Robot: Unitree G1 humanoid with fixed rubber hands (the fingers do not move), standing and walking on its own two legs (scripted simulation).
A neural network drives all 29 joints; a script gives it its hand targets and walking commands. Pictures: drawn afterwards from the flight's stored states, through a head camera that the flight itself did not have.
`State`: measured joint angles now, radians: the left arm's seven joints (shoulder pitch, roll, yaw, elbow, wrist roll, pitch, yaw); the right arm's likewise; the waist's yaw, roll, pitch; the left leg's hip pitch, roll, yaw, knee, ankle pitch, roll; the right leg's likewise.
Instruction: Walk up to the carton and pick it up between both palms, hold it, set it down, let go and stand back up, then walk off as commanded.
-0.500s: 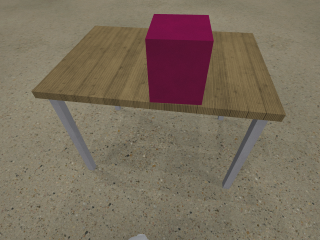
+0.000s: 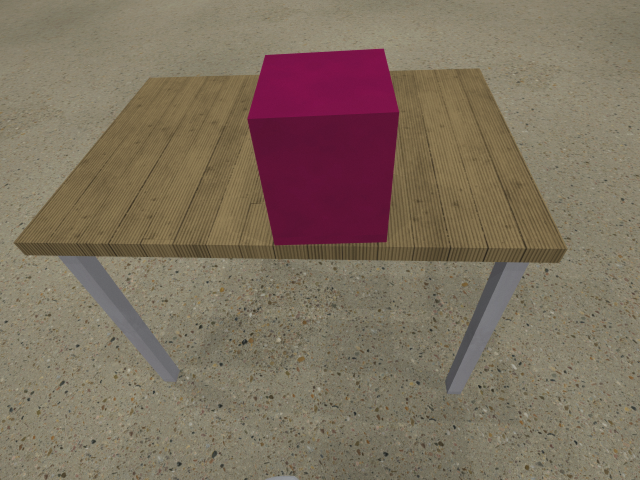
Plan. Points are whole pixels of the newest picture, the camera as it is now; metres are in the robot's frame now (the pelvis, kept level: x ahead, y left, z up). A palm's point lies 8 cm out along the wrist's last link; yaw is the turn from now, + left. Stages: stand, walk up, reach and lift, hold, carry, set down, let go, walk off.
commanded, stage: walk up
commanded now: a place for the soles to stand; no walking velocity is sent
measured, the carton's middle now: (327, 150) +0.62 +0.03 +0.09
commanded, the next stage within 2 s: none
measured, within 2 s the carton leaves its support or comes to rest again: neither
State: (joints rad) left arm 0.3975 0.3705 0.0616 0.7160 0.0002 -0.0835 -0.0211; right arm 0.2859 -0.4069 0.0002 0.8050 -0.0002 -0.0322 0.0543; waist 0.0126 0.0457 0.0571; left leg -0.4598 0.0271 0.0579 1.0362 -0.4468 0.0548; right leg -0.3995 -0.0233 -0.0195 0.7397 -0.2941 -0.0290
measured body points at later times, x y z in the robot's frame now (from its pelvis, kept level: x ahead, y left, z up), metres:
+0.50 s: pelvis +0.11 +0.08 +0.01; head +0.11 +0.08 +0.46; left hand +0.19 +0.38 -0.09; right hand +0.14 -0.23 -0.10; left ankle +0.15 +0.15 -0.71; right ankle +0.13 -0.08 -0.65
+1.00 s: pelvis +0.18 +0.07 -0.01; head +0.18 +0.07 +0.43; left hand +0.26 +0.38 -0.11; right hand +0.21 -0.24 -0.13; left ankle +0.23 +0.17 -0.71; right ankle +0.22 -0.09 -0.70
